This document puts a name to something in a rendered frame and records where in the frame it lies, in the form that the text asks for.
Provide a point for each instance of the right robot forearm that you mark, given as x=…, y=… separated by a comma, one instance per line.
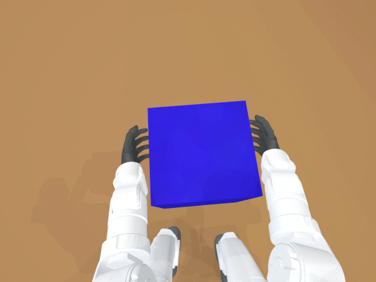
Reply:
x=290, y=218

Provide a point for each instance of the robot left upper arm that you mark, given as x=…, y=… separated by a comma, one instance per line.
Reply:
x=136, y=272

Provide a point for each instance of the robot right foot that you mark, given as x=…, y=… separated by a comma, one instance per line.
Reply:
x=223, y=277

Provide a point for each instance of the robot right upper arm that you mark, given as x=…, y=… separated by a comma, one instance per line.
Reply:
x=293, y=262

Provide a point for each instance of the right robot hand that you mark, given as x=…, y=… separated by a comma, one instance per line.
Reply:
x=266, y=139

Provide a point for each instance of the left robot forearm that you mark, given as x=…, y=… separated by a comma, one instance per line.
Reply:
x=127, y=241

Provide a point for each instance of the carton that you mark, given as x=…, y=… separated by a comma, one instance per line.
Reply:
x=201, y=154

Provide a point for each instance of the right robot thigh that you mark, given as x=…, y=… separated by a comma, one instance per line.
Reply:
x=237, y=262

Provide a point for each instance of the left robot hand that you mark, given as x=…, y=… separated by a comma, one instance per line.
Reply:
x=130, y=152

